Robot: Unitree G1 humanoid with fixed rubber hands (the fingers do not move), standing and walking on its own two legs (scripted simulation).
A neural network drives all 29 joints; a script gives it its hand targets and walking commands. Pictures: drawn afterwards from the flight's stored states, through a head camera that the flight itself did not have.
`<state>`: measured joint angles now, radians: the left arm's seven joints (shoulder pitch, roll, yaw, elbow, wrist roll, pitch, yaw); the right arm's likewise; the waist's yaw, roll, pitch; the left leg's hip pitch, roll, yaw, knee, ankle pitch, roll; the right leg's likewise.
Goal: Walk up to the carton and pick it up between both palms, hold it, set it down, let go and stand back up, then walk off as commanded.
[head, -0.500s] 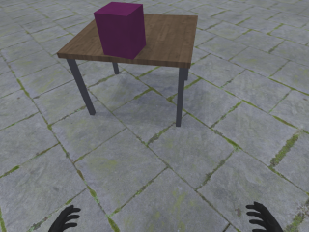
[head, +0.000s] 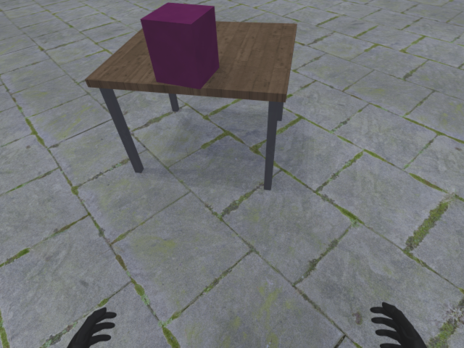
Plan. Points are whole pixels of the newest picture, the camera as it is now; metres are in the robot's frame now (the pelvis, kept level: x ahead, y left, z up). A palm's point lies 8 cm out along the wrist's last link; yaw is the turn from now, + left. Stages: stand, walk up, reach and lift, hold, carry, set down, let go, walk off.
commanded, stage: stand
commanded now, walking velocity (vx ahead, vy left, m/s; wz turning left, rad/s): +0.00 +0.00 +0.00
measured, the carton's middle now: (184, 45) +1.24 +0.22 +0.00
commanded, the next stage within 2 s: walk up in 0.18 s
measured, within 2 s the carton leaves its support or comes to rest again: neither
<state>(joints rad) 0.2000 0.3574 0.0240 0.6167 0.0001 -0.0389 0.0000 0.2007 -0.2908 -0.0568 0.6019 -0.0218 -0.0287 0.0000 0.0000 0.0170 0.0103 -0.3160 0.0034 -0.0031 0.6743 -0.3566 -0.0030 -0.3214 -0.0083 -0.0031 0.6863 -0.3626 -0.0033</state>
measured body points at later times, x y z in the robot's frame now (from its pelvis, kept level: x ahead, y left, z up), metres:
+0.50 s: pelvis +0.00 +0.01 +0.01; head +0.00 +0.00 +0.46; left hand +0.13 +0.31 -0.06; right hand +0.15 -0.28 -0.07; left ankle +0.00 +0.13 -0.70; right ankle +0.00 -0.12 -0.72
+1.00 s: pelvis +0.13 +0.14 +0.01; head +0.14 +0.16 +0.46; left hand +0.25 +0.47 -0.08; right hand +0.18 -0.20 -0.06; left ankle +0.15 +0.22 -0.72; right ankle +0.15 -0.03 -0.64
